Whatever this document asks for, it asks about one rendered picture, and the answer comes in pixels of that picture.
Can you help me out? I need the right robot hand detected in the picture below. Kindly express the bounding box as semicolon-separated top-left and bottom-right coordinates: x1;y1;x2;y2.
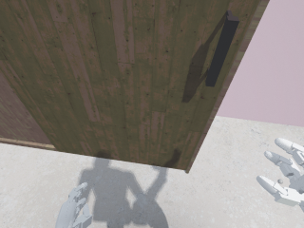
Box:
256;138;304;212

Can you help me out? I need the wardrobe door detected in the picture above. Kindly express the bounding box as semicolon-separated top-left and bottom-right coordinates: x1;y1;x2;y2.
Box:
0;0;260;170
0;73;53;145

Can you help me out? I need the handle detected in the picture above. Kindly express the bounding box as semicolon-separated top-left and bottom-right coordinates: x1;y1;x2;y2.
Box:
205;10;239;87

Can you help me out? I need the left robot hand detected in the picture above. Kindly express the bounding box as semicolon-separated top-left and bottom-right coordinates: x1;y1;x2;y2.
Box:
55;182;92;228

